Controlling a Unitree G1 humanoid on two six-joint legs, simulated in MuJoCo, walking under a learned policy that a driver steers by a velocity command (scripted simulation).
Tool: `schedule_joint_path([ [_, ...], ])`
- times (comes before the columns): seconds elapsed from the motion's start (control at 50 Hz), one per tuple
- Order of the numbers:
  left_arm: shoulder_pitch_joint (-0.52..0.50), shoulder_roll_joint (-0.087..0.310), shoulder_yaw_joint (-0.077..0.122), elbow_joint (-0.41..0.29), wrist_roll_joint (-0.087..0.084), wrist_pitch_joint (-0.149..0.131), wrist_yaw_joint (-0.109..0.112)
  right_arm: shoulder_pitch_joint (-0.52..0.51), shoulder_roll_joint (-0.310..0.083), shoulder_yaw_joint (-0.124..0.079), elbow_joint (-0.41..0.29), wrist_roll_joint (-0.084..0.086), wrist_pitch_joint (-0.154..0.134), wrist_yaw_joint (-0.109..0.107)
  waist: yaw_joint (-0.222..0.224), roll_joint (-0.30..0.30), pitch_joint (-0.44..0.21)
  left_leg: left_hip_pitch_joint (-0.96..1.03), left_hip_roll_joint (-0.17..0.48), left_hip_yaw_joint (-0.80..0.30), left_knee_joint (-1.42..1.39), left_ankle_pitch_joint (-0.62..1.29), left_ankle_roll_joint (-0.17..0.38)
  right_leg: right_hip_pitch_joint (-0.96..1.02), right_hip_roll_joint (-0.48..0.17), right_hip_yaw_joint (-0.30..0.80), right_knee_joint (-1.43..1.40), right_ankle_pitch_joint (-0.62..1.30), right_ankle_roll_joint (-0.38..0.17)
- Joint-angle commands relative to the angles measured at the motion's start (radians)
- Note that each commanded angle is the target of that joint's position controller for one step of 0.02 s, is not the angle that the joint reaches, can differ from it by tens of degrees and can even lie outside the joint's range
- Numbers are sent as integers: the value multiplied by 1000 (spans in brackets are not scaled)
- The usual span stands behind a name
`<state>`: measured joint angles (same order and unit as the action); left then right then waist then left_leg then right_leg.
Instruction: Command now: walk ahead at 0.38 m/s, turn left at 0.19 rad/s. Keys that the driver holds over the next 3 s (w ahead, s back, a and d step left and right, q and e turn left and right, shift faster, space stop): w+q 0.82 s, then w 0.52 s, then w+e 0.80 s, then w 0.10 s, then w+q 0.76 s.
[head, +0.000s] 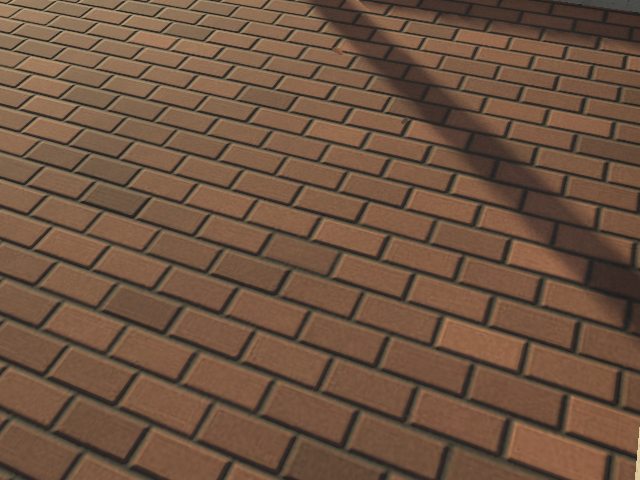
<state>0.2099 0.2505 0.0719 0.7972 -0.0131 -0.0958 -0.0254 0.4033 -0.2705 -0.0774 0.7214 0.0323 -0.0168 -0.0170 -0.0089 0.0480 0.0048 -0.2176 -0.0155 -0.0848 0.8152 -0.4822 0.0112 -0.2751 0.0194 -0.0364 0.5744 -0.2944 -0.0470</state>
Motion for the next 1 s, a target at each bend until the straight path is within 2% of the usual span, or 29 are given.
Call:
schedule_joint_path([
  [0.02,187,123,30,-3,5,-20,12,-112,-101,-19,-131,25,-45,1,95,-180,45,-616,20,-104,381,36,33,400,-361,543,-359,-219,-200],
  [0.04,137,114,25,-11,7,-19,17,-115,-91,-18,-118,16,-46,4,74,-143,65,-616,47,-94,355,127,39,365,-329,456,-383,-159,-163],
  [0.08,99,87,13,-12,17,-17,23,-115,-82,-23,-102,2,-38,14,49,-139,70,-557,80,-80,313,245,31,308,-269,279,-404,75,-108],
  [0.12,117,90,14,3,19,-23,29,-100,-57,-17,-91,-2,-29,24,47,-127,58,-548,79,-54,308,311,9,291,-248,169,-409,262,-105],
  [0.2,104,120,13,20,19,-19,41,-202,-40,-3,-140,-3,-28,24,57,-111,100,-552,75,-9,107,459,-15,235,-222,22,-444,388,-98],
  [0.28,153,148,11,52,7,-12,51,-349,-8,19,-196,-9,-35,53,102,-96,141,-483,75,98,-114,567,5,234,-235,-68,-457,433,-83],
  [0.32,175,164,12,69,0,-2,49,-390,-14,20,-222,-3,-38,70,99,-91,147,-488,66,122,-174,533,36,308,-260,-92,-421,546,-81],
  [0.38,164,211,24,63,-4,18,56,-351,-65,-1,-234,-6,-33,85,33,-145,57,-369,-9,192,-186,412,102,413,-278,-138,-247,1047,-62],
  [0.4,156,227,29,53,-2,28,61,-277,-95,-16,-220,-5,-26,86,-17,-162,1,-281,-41,207,-179,360,126,428,-281,-145,-126,1186,-59],
  [0.42,143,235,32,43,0,35,62,-151,-142,-38,-190,-2,-22,81,-88,-157,-73,-106,-66,199,-196,357,154,376,-274,-146,43,1198,-49],
  [0.44,115,235,29,22,-4,32,63,12,-187,-64,-151,-2,-13,62,-186,-105,-146,174,-59,133,-262,392,193,196,-230,-156,293,1037,-22],
  [0.46,202,93,-14,-23,37,17,45,47,-274,-75,-136,-3,-12,43,-98,179,-243,564,193,-304,-259,339,332,-235,-61,-131,704,48,28],
  [0.48,213,104,-29,-41,21,-27,22,39,-244,-59,-170,-14,-29,41,-82,152,-432,679,361,-791,-456,102,469,-416,47,123,909,-311,25],
  [0.5,67,189,-2,-78,-20,-50,11,20,-184,-44,-159,-26,-40,44,-128,48,-297,577,320,-679,-530,75,387,-507,-12,180,897,-207,8],
  [0.52,14,177,-9,-112,-27,-59,11,-49,-174,-39,-153,-19,-48,47,-76,-28,-141,395,283,-535,-550,158,341,-511,-54,157,792,-106,-1],
  [0.54,14,158,-11,-101,-6,-59,20,-118,-161,-34,-164,-17,-53,52,-23,-109,-69,244,235,-435,-555,288,309,-462,-92,144,702,-56,10],
  [0.56,45,162,-5,-93,10,-47,24,-162,-142,-27,-175,-25,-57,52,14,-91,-47,143,195,-356,-568,391,293,-394,-121,146,645,-21,23],
  [0.58,67,165,-3,-92,17,-31,25,-182,-134,-23,-178,-31,-59,49,37,-55,-42,71,173,-321,-589,451,291,-342,-135,145,619,0,41],
  [0.64,47,138,-9,-107,37,-2,36,-165,-142,-23,-146,-18,-65,36,42,-24,-30,-49,141,-225,-603,569,298,-314,-136,110,500,64,101],
  [0.68,-48,118,-19,-142,37,2,41,-130,-163,-27,-125,-16,-58,21,11,-11,-2,-79,113,-193,-602,531,277,-341,-121,100,359,183,123],
  [0.74,-174,93,-31,-172,29,-6,33,-86,-173,-27,-100,-8,-44,8,-43,20,2,-95,70,-171,-571,418,225,-272,-69,92,108,367,124],
  [0.82,-249,125,-22,-201,9,-23,16,-34,-179,-29,-68,1,-33,6,-68,50,-7,-21,102,-264,-501,337,203,-209,-25,116,-34,364,113],
  [0.86,-220,152,-10,-195,7,-33,7,-30,-165,-24,-57,-3,-30,2,-51,77,-17,57,142,-314,-445,342,190,-187,-32,124,-68,302,85],
  [0.9,-117,166,4,-169,10,-42,8,-44,-145,-18,-50,-10,-25,3,6,98,-36,75,136,-320,-365,421,162,-61,-28,94,-118,247,35],
  [0.92,-15,195,18,-151,22,-47,13,-42,-104,-2,-54,-17,-28,7,54,69,-110,44,84,-274,-215,476,130,108,-74,125,-121,231,-10],
  [0.94,130,260,33,-139,34,-48,16,13,-47,19,-67,-34,-33,9,81,-89,-258,-128,-4,-184,88,274,84,398,-256,337,-91,223,-99],
  [0.96,220,308,53,-80,25,-33,4,135,-32,27,-68,4,-43,8,44,-413,-324,-446,-105,-92,369,-99,28,608,-415,804,-241,-83,-238],
  [0.98,196,212,31,-96,1,-31,-1,78,-134,9,-52,15,-45,5,75,-260,-221,-560,-43,-139,475,-57,23,554,-406,837,-295,-296,-213],
  [1.0,142,165,16,-104,3,-25,3,-50,-169,-1,-72,8,-43,5,91,-167,-97,-588,-8,-110,483,37,24,437,-366,679,-302,-239,-176],
])
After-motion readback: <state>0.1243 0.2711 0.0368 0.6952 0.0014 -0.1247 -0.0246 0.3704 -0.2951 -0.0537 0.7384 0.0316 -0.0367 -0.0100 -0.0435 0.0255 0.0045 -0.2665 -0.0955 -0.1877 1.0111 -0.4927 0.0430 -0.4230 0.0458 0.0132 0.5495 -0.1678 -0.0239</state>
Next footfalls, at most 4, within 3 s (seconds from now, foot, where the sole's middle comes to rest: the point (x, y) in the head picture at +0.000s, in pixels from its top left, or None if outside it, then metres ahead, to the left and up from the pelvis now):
0.44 left None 0.37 0.14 -0.77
0.92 right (333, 400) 0.69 0.04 -0.77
1.44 left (181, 363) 0.80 0.40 -0.77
1.98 right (242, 247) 1.16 0.28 -0.77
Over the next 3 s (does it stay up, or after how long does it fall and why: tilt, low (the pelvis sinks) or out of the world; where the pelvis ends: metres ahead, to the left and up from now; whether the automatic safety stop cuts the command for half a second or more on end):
stays up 1.55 0.48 0.00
